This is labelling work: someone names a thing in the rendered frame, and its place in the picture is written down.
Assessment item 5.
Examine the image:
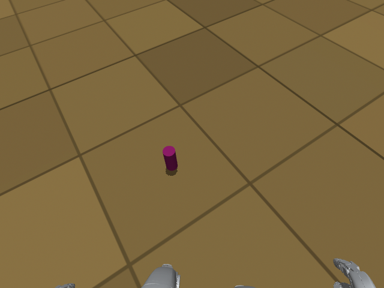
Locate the can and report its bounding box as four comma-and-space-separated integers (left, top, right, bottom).
163, 146, 178, 171

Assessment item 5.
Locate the right robot hand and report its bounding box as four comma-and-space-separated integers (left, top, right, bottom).
333, 258, 376, 288

